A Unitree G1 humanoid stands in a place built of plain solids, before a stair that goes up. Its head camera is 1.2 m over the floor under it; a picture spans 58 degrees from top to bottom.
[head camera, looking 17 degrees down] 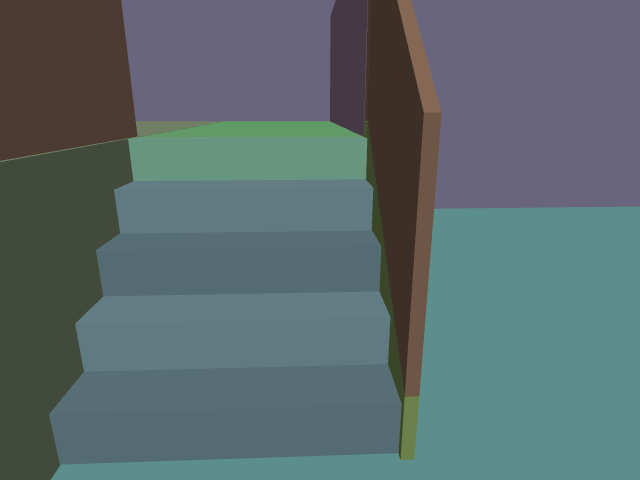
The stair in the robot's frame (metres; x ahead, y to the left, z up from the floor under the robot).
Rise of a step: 0.21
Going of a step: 0.25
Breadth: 1.20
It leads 3 degrees to the left of straight ahead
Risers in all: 5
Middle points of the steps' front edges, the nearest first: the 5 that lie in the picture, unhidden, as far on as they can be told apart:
1.25 0.31 0.21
1.50 0.33 0.42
1.74 0.34 0.63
1.99 0.35 0.84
2.23 0.36 1.05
